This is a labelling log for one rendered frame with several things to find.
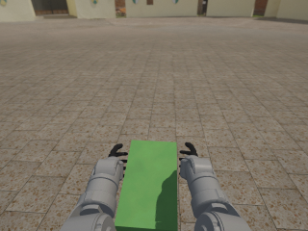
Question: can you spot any robot left upper arm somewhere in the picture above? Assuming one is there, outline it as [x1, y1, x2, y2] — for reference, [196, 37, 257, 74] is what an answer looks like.
[60, 213, 116, 231]

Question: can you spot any robot right hand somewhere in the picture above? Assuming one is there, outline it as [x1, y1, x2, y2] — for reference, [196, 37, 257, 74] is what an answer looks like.
[179, 142, 198, 174]

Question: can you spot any robot left hand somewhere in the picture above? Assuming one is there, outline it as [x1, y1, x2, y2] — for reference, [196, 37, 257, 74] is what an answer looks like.
[108, 143, 128, 178]

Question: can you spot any robot right upper arm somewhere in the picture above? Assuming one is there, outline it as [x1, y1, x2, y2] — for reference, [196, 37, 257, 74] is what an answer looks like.
[193, 211, 251, 231]

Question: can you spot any carton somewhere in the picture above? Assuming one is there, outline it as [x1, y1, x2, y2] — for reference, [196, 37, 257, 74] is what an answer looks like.
[115, 140, 178, 231]

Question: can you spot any robot right forearm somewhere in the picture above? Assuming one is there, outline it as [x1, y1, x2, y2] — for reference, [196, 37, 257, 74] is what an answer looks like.
[180, 155, 242, 219]

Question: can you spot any robot left forearm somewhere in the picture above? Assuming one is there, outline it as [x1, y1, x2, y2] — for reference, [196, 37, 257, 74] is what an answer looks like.
[60, 156, 124, 231]

